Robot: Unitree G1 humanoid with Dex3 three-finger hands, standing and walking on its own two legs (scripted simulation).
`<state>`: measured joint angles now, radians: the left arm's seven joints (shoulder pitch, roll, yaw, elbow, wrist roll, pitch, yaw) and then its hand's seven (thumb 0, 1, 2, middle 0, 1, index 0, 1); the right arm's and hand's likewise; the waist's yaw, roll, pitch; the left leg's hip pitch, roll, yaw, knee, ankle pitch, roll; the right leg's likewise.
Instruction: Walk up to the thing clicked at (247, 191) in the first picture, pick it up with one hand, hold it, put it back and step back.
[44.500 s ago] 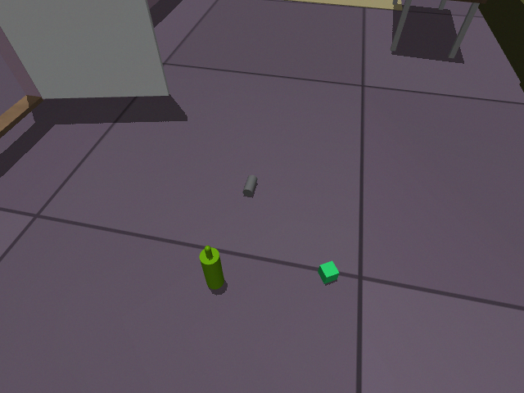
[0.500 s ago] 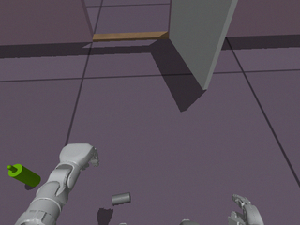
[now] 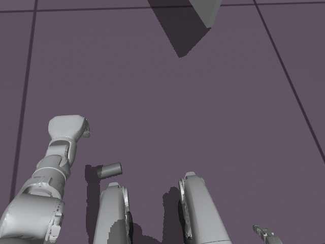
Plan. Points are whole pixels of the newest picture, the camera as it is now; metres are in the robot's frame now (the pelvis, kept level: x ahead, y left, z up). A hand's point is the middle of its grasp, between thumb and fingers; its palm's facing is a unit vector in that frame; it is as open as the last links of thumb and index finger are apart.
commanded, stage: crouch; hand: left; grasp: from above
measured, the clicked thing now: (109, 170) +0.38 +0.18 -0.54
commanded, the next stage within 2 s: go down in 0.58 s
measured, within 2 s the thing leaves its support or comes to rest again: neither
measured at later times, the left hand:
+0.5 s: hand (86, 145) +0.44 +0.23 -0.30, palm faces -0.43 +0.01 -0.90, open 3.4 cm
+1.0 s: hand (87, 145) +0.45 +0.23 -0.34, palm faces -0.43 +0.01 -0.90, open 5.3 cm
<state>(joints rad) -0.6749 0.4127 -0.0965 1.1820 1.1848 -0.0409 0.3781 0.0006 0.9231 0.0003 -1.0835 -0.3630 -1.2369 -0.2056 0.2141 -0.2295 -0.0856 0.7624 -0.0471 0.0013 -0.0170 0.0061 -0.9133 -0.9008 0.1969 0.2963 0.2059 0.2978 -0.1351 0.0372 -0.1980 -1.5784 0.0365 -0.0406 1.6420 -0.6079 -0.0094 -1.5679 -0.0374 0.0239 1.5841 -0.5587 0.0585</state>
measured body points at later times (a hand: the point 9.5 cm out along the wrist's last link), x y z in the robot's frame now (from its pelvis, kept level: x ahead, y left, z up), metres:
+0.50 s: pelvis -0.02 -0.01 -0.14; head +0.21 +0.03 +0.25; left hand +0.45 +0.22 -0.24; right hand +0.05 -0.29 -0.26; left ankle +0.06 +0.12 -0.53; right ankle +0.08 -0.16 -0.53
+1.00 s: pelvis -0.03 +0.00 -0.19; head +0.20 +0.03 +0.20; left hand +0.47 +0.23 -0.29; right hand +0.01 -0.28 -0.31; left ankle +0.06 +0.12 -0.53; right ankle +0.08 -0.16 -0.53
